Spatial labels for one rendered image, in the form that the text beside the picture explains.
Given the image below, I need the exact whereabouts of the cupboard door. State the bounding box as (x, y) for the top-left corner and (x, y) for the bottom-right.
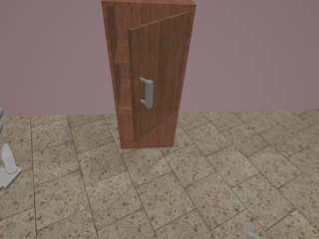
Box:
(128, 10), (192, 142)

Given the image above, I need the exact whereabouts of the handle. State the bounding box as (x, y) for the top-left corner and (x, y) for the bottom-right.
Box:
(140, 77), (154, 109)

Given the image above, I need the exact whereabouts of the left robot hand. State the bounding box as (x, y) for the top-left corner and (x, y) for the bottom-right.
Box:
(0, 106), (22, 191)

